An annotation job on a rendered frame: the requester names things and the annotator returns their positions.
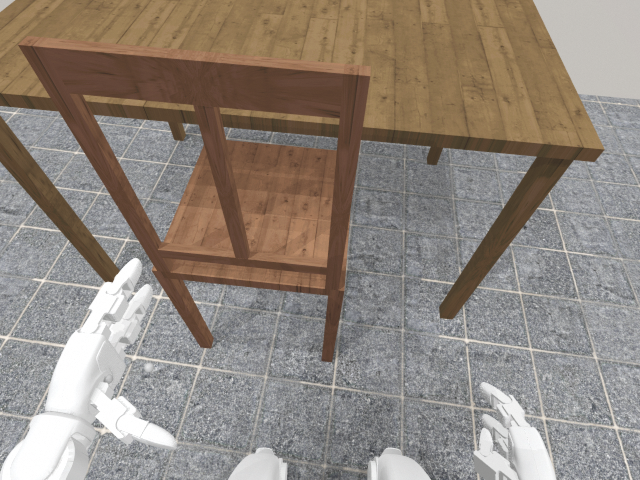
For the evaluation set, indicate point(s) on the left robot thigh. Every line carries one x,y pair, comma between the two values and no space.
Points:
260,466

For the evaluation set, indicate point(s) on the robot left forearm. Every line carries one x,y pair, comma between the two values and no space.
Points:
55,448

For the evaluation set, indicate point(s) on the chair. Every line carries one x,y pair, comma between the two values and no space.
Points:
253,214

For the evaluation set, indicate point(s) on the right robot thigh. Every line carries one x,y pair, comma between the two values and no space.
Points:
395,467

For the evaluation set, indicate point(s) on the robot thigh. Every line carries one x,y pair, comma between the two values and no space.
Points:
395,467
260,466

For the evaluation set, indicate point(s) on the table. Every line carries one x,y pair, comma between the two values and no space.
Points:
480,75

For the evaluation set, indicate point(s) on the right robot hand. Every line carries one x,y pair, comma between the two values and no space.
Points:
520,446

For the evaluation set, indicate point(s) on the left robot hand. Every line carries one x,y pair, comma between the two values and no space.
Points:
96,350

